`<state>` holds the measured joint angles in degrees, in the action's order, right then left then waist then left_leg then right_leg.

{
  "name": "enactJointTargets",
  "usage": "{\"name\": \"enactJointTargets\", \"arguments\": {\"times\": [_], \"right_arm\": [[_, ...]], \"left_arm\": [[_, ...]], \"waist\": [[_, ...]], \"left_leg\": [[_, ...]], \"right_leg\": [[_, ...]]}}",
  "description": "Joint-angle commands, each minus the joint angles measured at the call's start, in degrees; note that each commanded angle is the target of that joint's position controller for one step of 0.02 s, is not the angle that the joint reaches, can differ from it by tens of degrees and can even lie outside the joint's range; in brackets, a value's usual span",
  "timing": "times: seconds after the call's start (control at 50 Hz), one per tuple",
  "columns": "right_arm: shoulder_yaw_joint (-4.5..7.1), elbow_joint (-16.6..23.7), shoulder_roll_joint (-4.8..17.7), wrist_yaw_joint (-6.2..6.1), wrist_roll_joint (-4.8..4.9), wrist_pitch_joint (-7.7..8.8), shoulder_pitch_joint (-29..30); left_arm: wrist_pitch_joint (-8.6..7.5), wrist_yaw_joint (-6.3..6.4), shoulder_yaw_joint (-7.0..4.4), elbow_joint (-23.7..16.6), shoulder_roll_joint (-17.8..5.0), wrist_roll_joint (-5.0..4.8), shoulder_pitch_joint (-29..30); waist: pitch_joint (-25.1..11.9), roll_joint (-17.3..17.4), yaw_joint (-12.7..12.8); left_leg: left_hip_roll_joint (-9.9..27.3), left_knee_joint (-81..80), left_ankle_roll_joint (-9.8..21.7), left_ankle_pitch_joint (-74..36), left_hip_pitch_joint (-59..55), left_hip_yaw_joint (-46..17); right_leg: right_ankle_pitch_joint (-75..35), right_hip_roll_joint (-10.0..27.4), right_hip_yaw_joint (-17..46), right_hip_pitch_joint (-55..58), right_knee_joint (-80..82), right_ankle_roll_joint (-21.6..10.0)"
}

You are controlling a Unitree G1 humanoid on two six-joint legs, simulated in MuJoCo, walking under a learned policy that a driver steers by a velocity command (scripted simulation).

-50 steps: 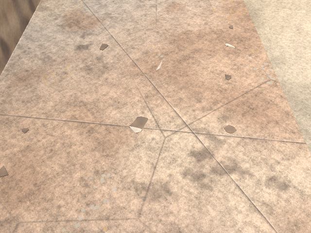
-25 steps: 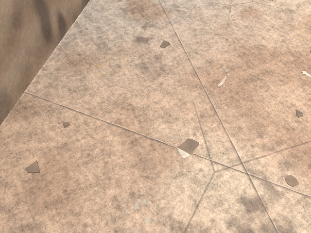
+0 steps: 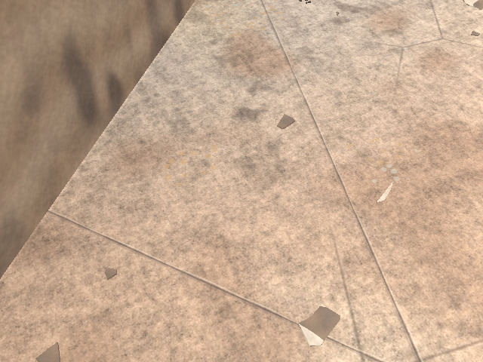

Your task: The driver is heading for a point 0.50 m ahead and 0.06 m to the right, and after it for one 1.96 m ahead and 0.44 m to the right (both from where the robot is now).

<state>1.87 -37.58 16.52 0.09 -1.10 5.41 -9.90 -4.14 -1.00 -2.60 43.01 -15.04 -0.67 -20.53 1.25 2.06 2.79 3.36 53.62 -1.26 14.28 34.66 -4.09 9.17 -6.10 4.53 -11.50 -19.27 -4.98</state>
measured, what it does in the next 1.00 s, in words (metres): walks ahead, turning right: left foot, then right foot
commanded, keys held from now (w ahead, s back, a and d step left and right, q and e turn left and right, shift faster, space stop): w+e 0.72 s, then w+q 0.28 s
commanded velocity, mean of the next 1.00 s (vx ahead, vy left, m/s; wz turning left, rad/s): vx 0.50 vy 0.00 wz -0.40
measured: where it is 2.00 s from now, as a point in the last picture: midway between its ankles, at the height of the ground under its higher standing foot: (346, 191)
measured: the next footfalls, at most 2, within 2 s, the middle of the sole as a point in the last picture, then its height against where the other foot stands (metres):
left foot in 0.24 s outside the picture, level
right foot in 0.74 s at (353, 360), level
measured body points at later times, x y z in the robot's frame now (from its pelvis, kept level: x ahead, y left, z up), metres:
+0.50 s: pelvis +0.27 +0.03 +0.00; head +0.29 +0.03 +0.45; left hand +0.50 +0.25 -0.10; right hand +0.24 -0.26 -0.11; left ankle +0.27 +0.14 -0.75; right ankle +0.30 -0.14 -0.67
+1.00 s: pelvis +0.49 -0.13 +0.00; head +0.51 -0.15 +0.45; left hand +0.70 +0.07 -0.11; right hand +0.48 -0.44 -0.12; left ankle +0.65 +0.00 -0.66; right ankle +0.46 -0.19 -0.75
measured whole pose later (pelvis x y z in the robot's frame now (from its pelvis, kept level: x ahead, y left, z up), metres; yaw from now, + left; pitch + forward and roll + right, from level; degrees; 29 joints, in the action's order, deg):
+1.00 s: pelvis +0.49 -0.13 +0.00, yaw -26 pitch +1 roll -1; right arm 3.2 -45.3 17.8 0.1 1.6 3.0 -12.2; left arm -4.8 -1.7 -2.9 41.6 -14.5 0.9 -16.9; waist 1.9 2.6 1.1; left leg 7.1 61.2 -1.0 9.3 38.8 -4.2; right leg 10.6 -4.1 -4.6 -8.2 -18.1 -4.9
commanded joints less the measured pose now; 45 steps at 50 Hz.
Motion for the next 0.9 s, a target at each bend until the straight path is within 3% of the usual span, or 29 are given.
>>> {"name": "enactJointTargets", "arguments": {"times": [0.02,0.08,0.12,0.16,0.2,0.22,0.24,0.26,0.28,0.3,0.32,0.34,0.36,0.4,0.44,0.56,0.64,0.66,0.7,0.72,0.74,0.76,0.78,0.8,0.82,0.84,0.86,0.9], "right_arm": [[0.49,4.3,2.6,-0.19,-0.05,0.78,3.7],[0.46,5.1,2.5,0.41,0.77,1.32,9.3],[0.86,5.8,3.3,0.76,1.24,1.65,11.6],[1.6,6.1,4.7,0.94,1.5,2.05,11.9],[2.58,5.0,6.1,0.75,1.65,2.45,7.5],[3.45,4.0,7.6,0.32,1.22,2.61,2.2],[4.44,3.3,10.8,-0.31,0.4,2.6,-6.9],[5.45,1.3,14.5,-0.25,0.13,1.52,-11.8],[4.73,1.3,10.3,0.12,1.2,1.12,-12.0],[3.83,1.7,6.9,-0.02,1.26,0.94,-9.7],[3.33,1.8,5.8,0.04,0.85,0.74,-6.9],[2.98,1.3,4.7,0.18,0.57,0.64,-5.0],[2.69,0.9,3.9,0.18,0.2,0.76,-3.8],[2.85,-0.2,3.8,0.32,0.56,1.22,-3.0],[3.43,-1.5,5.4,0.29,0.82,1.57,-3.3],[4.14,-4.5,8.8,-0.22,1.16,0.79,-4.6],[4.71,-6.5,11.0,-0.28,2.29,-0.23,-7.5],[4.89,-6.8,11.6,-0.33,2.56,-0.61,-7.7],[5.43,-6.8,13.4,-0.71,2.94,-1.36,-7.6],[5.48,-6.7,13.8,-0.97,3.12,-1.83,-7.0],[4.52,-6.9,11.7,-1.15,2.81,-1.77,-8.7],[2.12,-5.3,5.1,-0.61,0.12,-1.15,-11.9],[0.93,-4.6,4.2,0.24,0.93,0.52,-14.6],[2.7,-4.4,10.1,0.77,3.6,1.19,-8.2],[2.41,-3.1,9.6,0.89,4.44,1.49,-4.4],[2.23,-3.7,8.5,0.39,3.49,1.32,-3.5],[2.53,-4.3,8.6,0.2,2.68,0.68,-4.3],[2.47,-6.2,7.0,0.31,2.7,-1.06,-8.2]], "left_arm": [[-0.57,1.13,-2.8,-3.8,-10.3,-0.6,2.1],[0.3,1.64,-2.89,-2.5,-10.5,-1.0,-1.2],[0.84,1.82,-2.86,-1.9,-10.3,-1.3,-2.9],[1.33,2.04,-2.96,-1.8,-10.2,-1.32,-2.9],[1.76,2.12,-3.07,-2.2,-10.0,-1.16,-1.3],[1.71,1.97,-2.6,-2.8,-8.5,-0.85,-0.5],[1.41,1.71,-1.44,-4.2,-5.3,0.08,0.5],[0.85,1.79,-0.28,-5.3,-1.7,-1.24,-7.3],[0.78,1.95,-1.04,-4.7,-6.7,-1.87,-7.7],[1.1,1.93,-2.01,-5.0,-9.8,-1.71,-2.4],[1.4,1.95,-2.12,-5.6,-9.5,-1.13,0.9],[1.45,1.74,-2.27,-6.4,-8.8,-0.47,3.0],[1.74,1.36,-2.39,-6.7,-7.9,-0.66,3.0],[2.47,0.91,-2.03,-7.0,-5.7,-1.02,3.1],[2.81,0.73,-1.71,-8.2,-4.7,-0.59,5.4],[1.84,-1.08,-0.76,-10.5,-3.5,-0.53,14.5],[1.87,-2.28,-0.85,-13.4,-4.2,-0.83,20.2],[1.95,-2.49,-1.08,-14.0,-4.7,-0.74,20.5],[2.35,-2.51,-2.23,-14.0,-6.8,-0.3,17.3],[2.59,-2.3,-3.51,-12.5,-8.8,-0.27,10.4],[2.86,-1.39,-5.2,-10.0,-11.5,-0.39,0.8],[3.12,-0.07,-6.06,-8.7,-16.5,-0.54,-4.5],[2.23,-0.41,-5.38,-10.2,-17.4,-0.53,-4.4],[1.58,-0.89,-4.09,-9.6,-12.6,0.11,-3.5],[1.1,-0.91,-3.53,-9.0,-11.3,0.31,-0.8],[0.72,-0.89,-2.94,-8.7,-9.6,0.37,3.1],[0.25,-0.96,-2.33,-8.7,-7.7,0.77,5.7],[-0.86,-0.94,-2.14,-8.0,-6.7,1.17,7.5]], "waist": [[-1.2,-6.1,-0.8],[-1.3,-6.9,1.4],[-1.3,-7.1,1.9],[-1.3,-7.9,1.0],[-2.3,-9.1,-2.0],[-5.6,-8.6,-4.8],[-13.4,-3.6,-8.9],[-20.4,13.7,-6.3],[-17.5,12.3,-6.8],[-10.1,6.3,-7.8],[-5.4,2.3,-6.9],[-2.3,1.6,-5.8],[-1.2,3.4,-4.4],[-0.4,4.8,-3.5],[0.4,3.5,-3.4],[1.5,1.2,-6.1],[3.1,1.3,-7.3],[3.0,1.5,-6.8],[-0.3,3.3,-4.0],[-4.1,3.0,0.2],[-9.1,0.6,4.7],[-14.8,-12.7,3.6],[-25.7,-16.9,1.8],[-20.7,-8.1,4.7],[-12.4,-7.7,3.5],[-8.1,-3.7,0.9],[-5.8,-4.9,-1.1],[-5.1,-6.3,-3.5]], "left_leg": [[-1.2,-11.2,-1.8,-9.7,-1.4,1.1],[-3.7,-19.6,-2.2,-17.6,-6.2,1.0],[-4.5,-22.9,-1.7,-17.0,-7.4,0.0],[-4.7,-25.8,-0.7,-13.9,-9.4,-1.0],[-4.5,-29.1,1.4,-11.4,-16.2,-0.4],[-2.6,-30.2,3.4,-11.2,-25.0,-0.9],[6.9,-28.8,7.4,-8.5,-39.3,-9.2],[19.3,-31.3,16.2,1.0,-57.0,-32.3],[21.2,-34.5,16.3,11.9,-54.8,-40.1],[18.6,-35.7,14.1,11.5,-48.2,-32.2],[16.1,-36.8,12.7,4.2,-41.1,-24.4],[13.8,-38.5,12.2,-1.5,-35.8,-19.4],[12.1,-40.0,11.6,-5.2,-32.2,-14.9],[10.5,-42.5,11.8,-9.4,-28.6,-8.8],[11.1,-44.2,12.8,-13.7,-27.9,-5.1],[10.1,-44.4,10.9,-19.5,-30.3,6.1],[12.1,-42.6,9.3,-21.7,-35.6,9.2],[12.6,-40.9,8.8,-26.0,-37.2,10.1],[12.4,-32.4,7.4,-45.0,-38.8,12.7],[11.2,-22.8,6.3,-51.7,-37.3,14.6],[9.3,-10.2,4.7,-47.1,-28.1,15.2],[4.0,10.1,2.0,-6.3,-7.3,15.5],[-4.0,24.0,0.9,20.4,4.8,4.1],[-0.5,26.6,1.5,16.3,9.6,-0.7],[1.7,23.8,2.3,11.9,10.4,0.6],[4.3,19.5,2.3,7.5,7.8,0.7],[5.7,16.3,2.0,4.6,4.5,0.3],[6.3,14.7,1.3,0.5,-0.6,-0.1]], "right_leg": [[-12.6,12.2,11.6,-1.6,7.2,-9.1],[-9.8,11.5,12.3,-2.4,5.4,-7.4],[-7.2,12.5,15.1,-0.1,3.3,-6.8],[-5.3,13.5,18.7,2.8,0.8,-5.9],[-7.1,13.1,20.1,3.0,-3.4,-4.4],[-9.6,10.6,18.3,1.0,-9.4,-2.7],[-3.4,7.5,13.9,-5.9,-24.4,-0.7],[21.3,-0.2,5.7,-25.4,-41.9,2.9],[24.0,4.4,5.9,-33.2,-50.8,3.7],[18.6,6.4,5.8,-34.9,-53.8,4.2],[14.3,8.2,3.9,-33.4,-53.3,4.7],[11.5,9.6,3.6,-32.3,-51.2,4.9],[9.9,11.0,3.3,-30.1,-49.8,4.9],[8.2,11.9,1.6,-28.3,-47.9,5.3],[5.5,12.5,1.3,-29.7,-44.3,6.0],[-10.0,12.0,-2.1,-27.4,-26.2,5.2],[-7.4,10.8,-4.9,-26.4,-19.3,2.9],[-4.8,10.0,-6.0,-25.4,-18.2,1.9],[1.3,6.2,-9.4,-18.0,-17.2,-0.5],[0.6,3.5,-10.9,-8.7,-14.6,-2.3],[-2.8,2.9,-8.3,8.2,-12.2,-4.6],[-3.5,17.5,13.9,28.1,-11.3,-10.1],[6.0,28.9,42.7,36.1,-0.9,-19.0],[6.9,27.4,35.6,32.0,0.9,-15.3],[2.6,25.3,25.6,23.1,1.0,-12.8],[-2.4,22.6,18.8,14.7,1.6,-10.5],[-7.5,20.5,14.0,8.9,3.0,-9.5],[-10.5,19.1,8.7,3.2,6.9,-9.3]]}}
